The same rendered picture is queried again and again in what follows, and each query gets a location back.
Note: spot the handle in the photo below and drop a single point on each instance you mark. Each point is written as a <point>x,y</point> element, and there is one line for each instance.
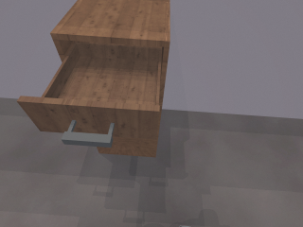
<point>87,139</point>

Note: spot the cabinet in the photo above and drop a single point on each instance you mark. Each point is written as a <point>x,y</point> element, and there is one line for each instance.
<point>140,23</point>

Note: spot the drawer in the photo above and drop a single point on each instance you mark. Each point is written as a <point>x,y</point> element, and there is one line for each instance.
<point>100,84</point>

